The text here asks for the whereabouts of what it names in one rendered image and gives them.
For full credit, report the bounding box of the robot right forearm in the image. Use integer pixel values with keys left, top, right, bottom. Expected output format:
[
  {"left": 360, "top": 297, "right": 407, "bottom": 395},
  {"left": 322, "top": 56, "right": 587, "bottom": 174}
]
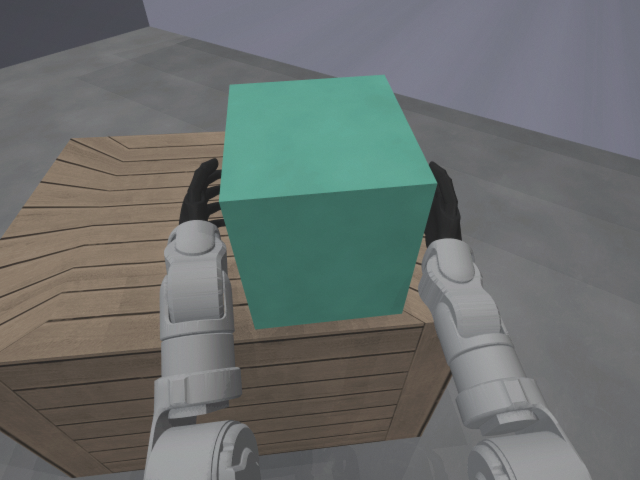
[{"left": 418, "top": 238, "right": 592, "bottom": 480}]

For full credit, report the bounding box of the robot left upper arm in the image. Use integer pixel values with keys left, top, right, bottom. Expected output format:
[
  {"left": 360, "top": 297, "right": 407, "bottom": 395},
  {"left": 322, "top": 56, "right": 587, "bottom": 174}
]
[{"left": 145, "top": 420, "right": 261, "bottom": 480}]

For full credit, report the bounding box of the robot left forearm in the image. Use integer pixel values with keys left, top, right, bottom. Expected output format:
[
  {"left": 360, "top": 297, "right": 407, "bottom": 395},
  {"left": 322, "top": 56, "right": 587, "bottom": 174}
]
[{"left": 144, "top": 220, "right": 242, "bottom": 480}]

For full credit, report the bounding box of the robot left hand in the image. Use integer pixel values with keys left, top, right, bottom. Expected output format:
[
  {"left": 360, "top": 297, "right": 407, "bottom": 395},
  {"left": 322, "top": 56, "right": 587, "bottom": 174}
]
[{"left": 179, "top": 158, "right": 226, "bottom": 228}]

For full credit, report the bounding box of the pedestal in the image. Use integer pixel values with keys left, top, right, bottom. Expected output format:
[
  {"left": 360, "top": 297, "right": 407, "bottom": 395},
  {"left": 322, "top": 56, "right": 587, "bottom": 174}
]
[{"left": 0, "top": 131, "right": 452, "bottom": 478}]

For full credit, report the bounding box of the robot right hand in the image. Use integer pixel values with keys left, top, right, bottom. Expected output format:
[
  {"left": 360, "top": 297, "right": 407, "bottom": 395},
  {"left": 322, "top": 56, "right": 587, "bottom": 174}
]
[{"left": 424, "top": 161, "right": 462, "bottom": 248}]

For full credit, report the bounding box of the robot right upper arm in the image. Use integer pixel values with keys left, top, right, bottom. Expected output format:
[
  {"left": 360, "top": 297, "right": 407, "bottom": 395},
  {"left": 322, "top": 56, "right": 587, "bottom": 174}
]
[{"left": 467, "top": 431, "right": 590, "bottom": 480}]

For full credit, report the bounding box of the carton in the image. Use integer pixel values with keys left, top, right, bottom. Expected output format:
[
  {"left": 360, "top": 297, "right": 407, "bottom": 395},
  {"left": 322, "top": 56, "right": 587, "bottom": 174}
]
[{"left": 219, "top": 75, "right": 438, "bottom": 330}]

